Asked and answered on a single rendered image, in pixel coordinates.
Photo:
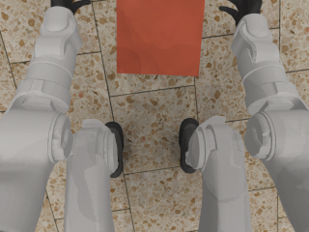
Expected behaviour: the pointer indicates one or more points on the carton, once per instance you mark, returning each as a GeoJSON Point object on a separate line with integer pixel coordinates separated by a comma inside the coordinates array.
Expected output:
{"type": "Point", "coordinates": [162, 37]}

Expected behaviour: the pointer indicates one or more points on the robot right upper arm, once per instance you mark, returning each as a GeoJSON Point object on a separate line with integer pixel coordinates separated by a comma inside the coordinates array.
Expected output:
{"type": "Point", "coordinates": [280, 139]}

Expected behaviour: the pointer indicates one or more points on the robot right forearm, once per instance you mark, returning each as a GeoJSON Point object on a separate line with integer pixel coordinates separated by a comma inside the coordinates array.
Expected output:
{"type": "Point", "coordinates": [262, 73]}

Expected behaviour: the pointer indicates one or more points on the right robot hand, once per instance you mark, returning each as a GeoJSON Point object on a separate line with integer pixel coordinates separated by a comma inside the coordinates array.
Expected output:
{"type": "Point", "coordinates": [245, 7]}

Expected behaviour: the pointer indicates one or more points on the robot left upper arm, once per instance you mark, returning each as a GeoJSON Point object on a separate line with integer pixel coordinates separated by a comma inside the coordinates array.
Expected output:
{"type": "Point", "coordinates": [31, 142]}

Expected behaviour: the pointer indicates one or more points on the robot left forearm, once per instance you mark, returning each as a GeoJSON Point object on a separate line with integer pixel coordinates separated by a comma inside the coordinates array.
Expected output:
{"type": "Point", "coordinates": [50, 72]}

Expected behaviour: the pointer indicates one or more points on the robot right thigh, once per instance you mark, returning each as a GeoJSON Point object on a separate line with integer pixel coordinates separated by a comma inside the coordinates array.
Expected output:
{"type": "Point", "coordinates": [225, 198]}

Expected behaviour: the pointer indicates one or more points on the left robot hand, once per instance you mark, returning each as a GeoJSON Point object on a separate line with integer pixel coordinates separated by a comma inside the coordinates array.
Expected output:
{"type": "Point", "coordinates": [69, 4]}

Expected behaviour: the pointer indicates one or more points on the robot left shin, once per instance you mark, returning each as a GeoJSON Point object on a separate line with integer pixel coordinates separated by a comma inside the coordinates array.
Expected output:
{"type": "Point", "coordinates": [88, 123]}

